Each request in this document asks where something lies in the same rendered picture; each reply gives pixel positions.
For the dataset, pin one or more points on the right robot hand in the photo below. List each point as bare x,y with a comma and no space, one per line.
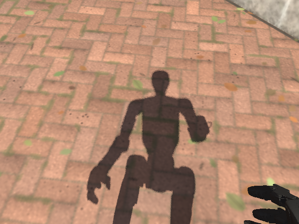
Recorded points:
280,196

